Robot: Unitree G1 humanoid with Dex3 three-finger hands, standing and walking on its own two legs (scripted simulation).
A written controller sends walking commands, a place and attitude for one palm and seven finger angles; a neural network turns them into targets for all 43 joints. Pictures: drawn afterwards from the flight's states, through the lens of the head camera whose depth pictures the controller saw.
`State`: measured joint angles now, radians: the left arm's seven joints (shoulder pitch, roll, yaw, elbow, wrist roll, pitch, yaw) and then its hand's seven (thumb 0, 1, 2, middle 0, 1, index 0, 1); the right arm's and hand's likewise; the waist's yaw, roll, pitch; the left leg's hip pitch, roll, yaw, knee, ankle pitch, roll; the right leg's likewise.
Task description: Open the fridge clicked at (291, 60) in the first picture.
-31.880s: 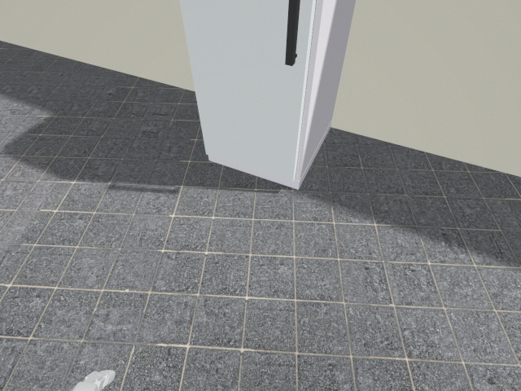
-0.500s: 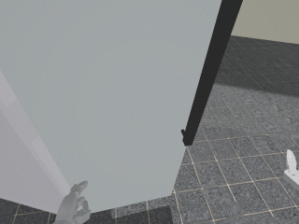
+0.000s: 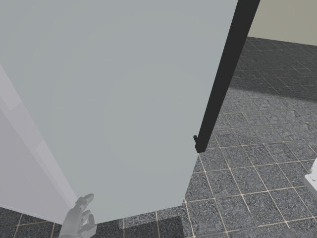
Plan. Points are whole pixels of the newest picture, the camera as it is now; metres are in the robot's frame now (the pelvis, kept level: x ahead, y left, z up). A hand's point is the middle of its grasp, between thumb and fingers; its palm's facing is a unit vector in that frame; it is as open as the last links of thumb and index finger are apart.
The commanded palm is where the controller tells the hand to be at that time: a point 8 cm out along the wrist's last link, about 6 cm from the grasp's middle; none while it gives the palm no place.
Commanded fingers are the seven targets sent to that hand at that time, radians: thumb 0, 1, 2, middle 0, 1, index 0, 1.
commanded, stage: step back with the hand held close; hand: right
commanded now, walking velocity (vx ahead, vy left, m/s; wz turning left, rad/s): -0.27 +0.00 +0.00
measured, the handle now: (214, 88) +0.44 -0.15 +0.19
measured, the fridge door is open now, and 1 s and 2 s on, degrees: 64 64 64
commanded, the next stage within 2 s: stop stepping back and stand still in 1.46 s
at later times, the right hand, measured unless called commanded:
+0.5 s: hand out of the picture +0.15 -0.28 +0.15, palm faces +0.42 +0.78 -0.46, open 7.4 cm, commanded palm +0.09 -0.32 +0.17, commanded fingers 0.00 -0.90 -0.90 0.20 0.30 0.20 0.30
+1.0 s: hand out of the picture +0.10 -0.28 +0.16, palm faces +0.45 +0.79 -0.42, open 7.4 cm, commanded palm +0.03 -0.33 +0.17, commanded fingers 0.00 -0.90 -0.90 0.20 0.30 0.20 0.30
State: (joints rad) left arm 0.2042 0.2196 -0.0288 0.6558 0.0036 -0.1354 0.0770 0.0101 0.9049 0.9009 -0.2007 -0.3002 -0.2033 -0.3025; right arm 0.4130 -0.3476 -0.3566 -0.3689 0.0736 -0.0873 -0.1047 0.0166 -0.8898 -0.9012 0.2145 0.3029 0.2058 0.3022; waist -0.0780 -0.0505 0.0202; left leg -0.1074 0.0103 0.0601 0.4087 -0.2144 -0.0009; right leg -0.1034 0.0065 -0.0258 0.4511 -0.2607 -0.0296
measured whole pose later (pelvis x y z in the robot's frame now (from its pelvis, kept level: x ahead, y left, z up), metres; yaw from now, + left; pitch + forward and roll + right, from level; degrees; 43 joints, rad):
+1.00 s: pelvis -0.10 -0.02 -0.02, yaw -2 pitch -1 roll +2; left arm 0.19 0.20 0.01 0.59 0.02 -0.10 0.05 0.01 0.90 0.90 -0.20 -0.30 -0.20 -0.30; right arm 0.48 -0.41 -0.44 -0.55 0.02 -0.29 -0.12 0.01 -0.89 -0.90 0.22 0.30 0.21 0.30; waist -0.01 0.05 0.05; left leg -0.42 -0.02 -0.04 0.60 -0.17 -0.03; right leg -0.48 0.03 -0.01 0.70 -0.29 -0.04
